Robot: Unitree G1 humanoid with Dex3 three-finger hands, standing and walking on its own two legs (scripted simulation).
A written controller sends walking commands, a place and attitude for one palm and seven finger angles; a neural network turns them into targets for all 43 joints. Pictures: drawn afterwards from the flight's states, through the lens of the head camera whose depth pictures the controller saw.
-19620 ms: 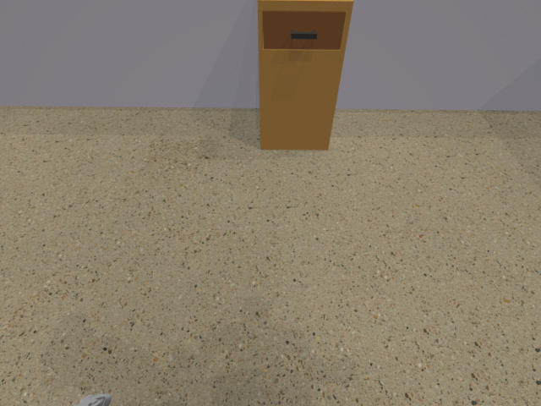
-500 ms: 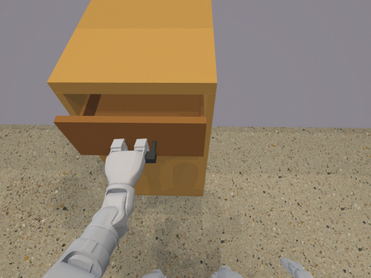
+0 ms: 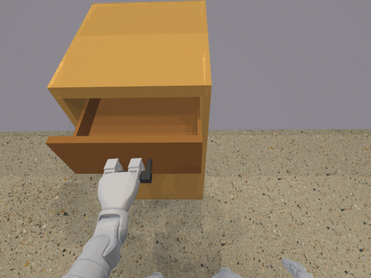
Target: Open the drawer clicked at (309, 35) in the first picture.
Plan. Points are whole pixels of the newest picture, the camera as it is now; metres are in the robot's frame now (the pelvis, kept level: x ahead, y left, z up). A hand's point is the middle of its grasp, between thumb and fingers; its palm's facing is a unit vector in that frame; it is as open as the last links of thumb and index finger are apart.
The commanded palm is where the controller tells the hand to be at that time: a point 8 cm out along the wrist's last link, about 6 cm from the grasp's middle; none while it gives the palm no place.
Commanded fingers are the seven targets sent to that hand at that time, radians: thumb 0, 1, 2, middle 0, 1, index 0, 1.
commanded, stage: pull the drawer open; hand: left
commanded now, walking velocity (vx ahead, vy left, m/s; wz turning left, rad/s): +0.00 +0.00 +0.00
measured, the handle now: (129, 169) +0.37 +0.16 -0.04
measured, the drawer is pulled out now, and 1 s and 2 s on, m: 0.14 0.26 0.30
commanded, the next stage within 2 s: open the thumb to release the handle in 1.60 s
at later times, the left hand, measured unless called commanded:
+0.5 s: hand (123, 222) +0.25 +0.15 -0.05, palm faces -0.02 -0.09 -1.00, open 5.9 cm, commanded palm +0.22 +0.16 +0.00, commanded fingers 0.00 0.90 0.90 -0.40 -1.35 -0.40 -1.35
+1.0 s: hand (119, 251) +0.19 +0.15 -0.05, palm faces -0.02 -0.12 -0.99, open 5.9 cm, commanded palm +0.15 +0.17 +0.00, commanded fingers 0.00 0.90 0.90 -0.40 -1.35 -0.40 -1.35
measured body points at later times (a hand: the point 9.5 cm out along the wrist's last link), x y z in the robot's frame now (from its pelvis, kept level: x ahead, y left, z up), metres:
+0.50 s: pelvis -0.01 -0.01 -0.01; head +0.05 -0.03 +0.44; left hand +0.25 +0.16 +0.00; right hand +0.18 -0.23 -0.12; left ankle -0.02 +0.10 -0.68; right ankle +0.01 -0.09 -0.68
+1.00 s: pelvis -0.01 -0.02 -0.02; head +0.05 -0.05 +0.43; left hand +0.19 +0.16 +0.00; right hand +0.19 -0.24 -0.13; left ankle -0.02 +0.10 -0.68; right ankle +0.01 -0.09 -0.68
